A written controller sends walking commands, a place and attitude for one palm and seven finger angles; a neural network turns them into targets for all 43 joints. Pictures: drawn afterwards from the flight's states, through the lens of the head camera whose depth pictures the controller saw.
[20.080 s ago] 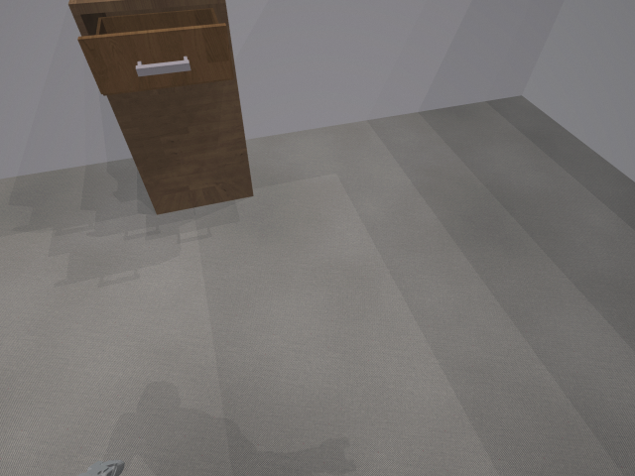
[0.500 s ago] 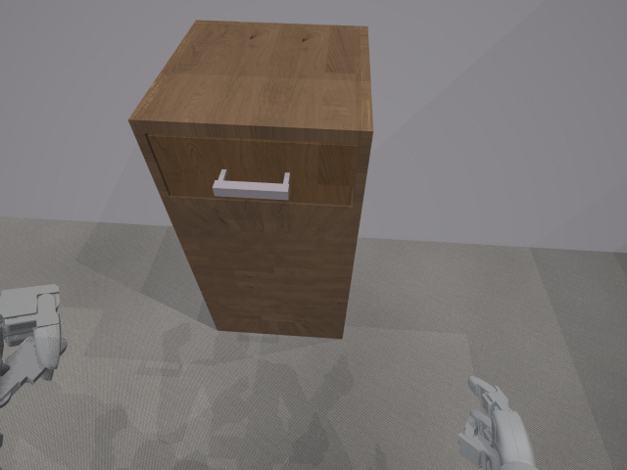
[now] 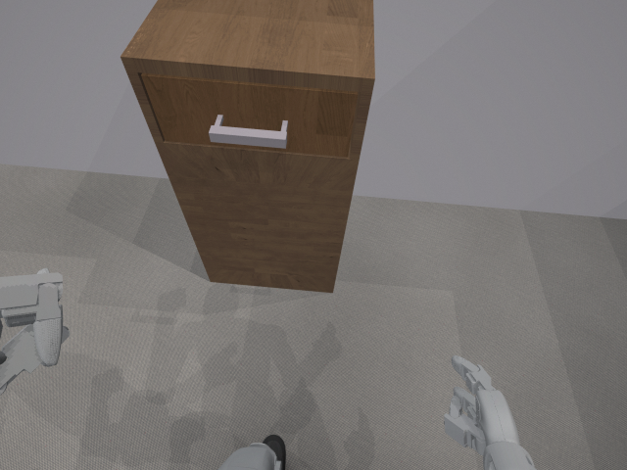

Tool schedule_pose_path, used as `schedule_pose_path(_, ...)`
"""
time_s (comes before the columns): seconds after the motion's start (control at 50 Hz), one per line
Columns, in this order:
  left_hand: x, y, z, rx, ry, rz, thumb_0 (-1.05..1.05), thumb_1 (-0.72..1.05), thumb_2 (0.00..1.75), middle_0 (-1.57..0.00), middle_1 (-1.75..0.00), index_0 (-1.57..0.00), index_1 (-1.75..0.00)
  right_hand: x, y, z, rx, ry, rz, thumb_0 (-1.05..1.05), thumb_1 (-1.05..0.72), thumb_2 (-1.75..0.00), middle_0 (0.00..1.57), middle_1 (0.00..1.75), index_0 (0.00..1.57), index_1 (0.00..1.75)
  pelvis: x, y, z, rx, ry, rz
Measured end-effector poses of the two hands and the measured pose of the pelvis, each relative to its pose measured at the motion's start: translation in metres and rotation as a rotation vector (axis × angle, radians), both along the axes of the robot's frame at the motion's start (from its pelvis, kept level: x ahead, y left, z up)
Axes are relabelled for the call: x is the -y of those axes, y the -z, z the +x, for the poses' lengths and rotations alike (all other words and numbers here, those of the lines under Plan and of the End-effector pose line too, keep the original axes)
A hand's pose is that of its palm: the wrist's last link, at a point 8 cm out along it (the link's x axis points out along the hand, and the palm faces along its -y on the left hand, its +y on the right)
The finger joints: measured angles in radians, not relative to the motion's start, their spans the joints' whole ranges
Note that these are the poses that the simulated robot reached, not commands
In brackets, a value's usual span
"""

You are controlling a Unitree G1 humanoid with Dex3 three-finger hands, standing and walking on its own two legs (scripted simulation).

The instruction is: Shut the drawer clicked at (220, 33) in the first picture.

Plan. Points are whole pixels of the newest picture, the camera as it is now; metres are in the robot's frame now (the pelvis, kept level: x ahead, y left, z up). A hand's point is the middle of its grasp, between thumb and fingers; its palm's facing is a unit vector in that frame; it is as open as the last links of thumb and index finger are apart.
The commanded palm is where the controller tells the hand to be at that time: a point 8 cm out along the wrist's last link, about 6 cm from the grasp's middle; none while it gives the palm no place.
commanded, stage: step back with the hand held close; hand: left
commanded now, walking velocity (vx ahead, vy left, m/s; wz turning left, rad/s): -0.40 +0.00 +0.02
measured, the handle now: (250, 129) +0.68 +0.17 -0.03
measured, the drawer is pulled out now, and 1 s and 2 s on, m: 0.00 0.00 0.00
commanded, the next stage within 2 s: stop stepping back and stand still in 0.24 s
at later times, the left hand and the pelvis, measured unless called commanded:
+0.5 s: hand out of the picture +0.05 +0.21 +0.17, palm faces +0.31 -0.80 -0.52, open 3.3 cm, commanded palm +0.00 +0.25 +0.18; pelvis -0.13 -0.03 +0.00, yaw +0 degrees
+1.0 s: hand out of the picture -0.02 +0.22 +0.17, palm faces +0.44 -0.80 -0.41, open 3.2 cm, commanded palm -0.07 +0.26 +0.18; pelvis -0.19 -0.02 +0.00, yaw +3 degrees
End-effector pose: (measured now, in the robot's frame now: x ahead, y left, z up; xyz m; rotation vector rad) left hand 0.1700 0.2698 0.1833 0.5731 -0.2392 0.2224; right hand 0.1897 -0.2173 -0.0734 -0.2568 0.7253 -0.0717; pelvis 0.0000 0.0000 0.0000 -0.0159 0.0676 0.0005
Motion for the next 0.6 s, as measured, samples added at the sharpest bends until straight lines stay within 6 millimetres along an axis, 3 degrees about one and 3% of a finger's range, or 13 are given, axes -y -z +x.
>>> schedule_pose_path(0.1, 0.021, -0.01, -0.027, -0.005, 0.057, 0.036, 0.02, 0.88, 0.9, -1.41, -1.6, -1.4, -1.59, 0.013, -0.005, -0.019, 0.04, 0.045, 0.042, 0.01, -0.91, -0.89, 0.21, 0.3, 0.21, 0.3, 0.011, 0.001, -0.023, 0.018, -0.01, -0.015)
schedule_pose_path(0.18, 0.01, -0.014, -0.05, 0.015, -0.015, 0.025, 0.01, 0.88, 0.9, -1.41, -1.6, -1.4, -1.59, 0.025, -0.01, -0.045, -0.004, 0.089, 0.01, 0.01, -0.91, -0.89, 0.21, 0.3, 0.21, 0.3, 0.014, -0.006, -0.034, 0.005, -0.009, 0.017)
schedule_pose_path(0.28, -0.004, -0.003, -0.072, 0.026, -0.076, -0.018, 0.01, 0.88, 0.9, -1.41, -1.6, -1.4, -1.59, 0.034, -0.008, -0.075, -0.022, 0.1, -0.055, 0.01, -0.91, -0.9, 0.2, 0.3, 0.2, 0.3, 0.008, -0.001, -0.059, 0.003, -0.041, 0.004)
schedule_pose_path(0.36, 0.0, 0.001, -0.097, 0.002, -0.05, -0.011, 0.02, 0.89, 0.9, -1.41, -1.6, -1.4, -1.59, 0.031, -0.009, -0.103, -0.008, 0.084, -0.042, 0.01, -0.91, -0.9, 0.2, 0.3, 0.2, 0.3, 0.011, -0.001, -0.088, 0.018, -0.029, 0.036)
schedule_pose_path(0.5, 0.024, -0.006, -0.154, 0.009, -0.041, 0.016, 0.02, 0.89, 0.9, -1.41, -1.6, -1.4, -1.59, 0.03, -0.002, -0.157, 0.034, 0.061, 0.03, 0.01, -0.91, -0.9, 0.2, 0.3, 0.21, 0.3, 0.027, 0.003, -0.131, 0.051, -0.001, 0.015)
schedule_pose_path(0.6, 0.021, -0.004, -0.178, 0.038, -0.105, -0.059, 0.01, 0.88, 0.9, -1.41, -1.6, -1.41, -1.59, 0.04, 0.002, -0.199, -0.041, 0.089, 0.01, 0.01, -0.91, -0.89, 0.21, 0.3, 0.21, 0.3, 0.028, -0.005, -0.15, 0.064, -0.008, 0.03)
